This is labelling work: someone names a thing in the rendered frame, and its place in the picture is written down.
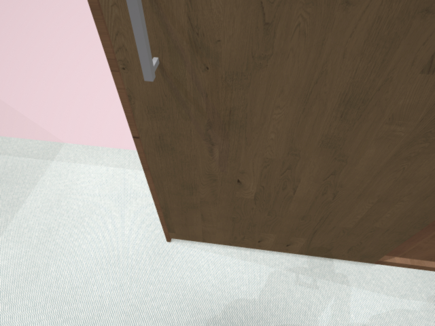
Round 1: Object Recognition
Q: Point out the handle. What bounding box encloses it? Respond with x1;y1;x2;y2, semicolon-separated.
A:
126;0;159;82

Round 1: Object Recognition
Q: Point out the wardrobe door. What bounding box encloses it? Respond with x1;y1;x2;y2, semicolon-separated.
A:
387;220;435;261
99;0;435;264

